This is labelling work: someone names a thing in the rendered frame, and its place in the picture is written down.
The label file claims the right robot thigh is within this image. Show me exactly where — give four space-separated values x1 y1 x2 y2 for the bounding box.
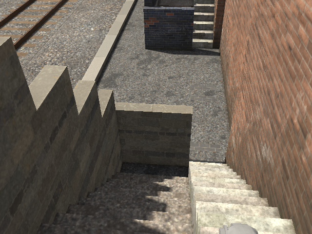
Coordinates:
218 223 257 234

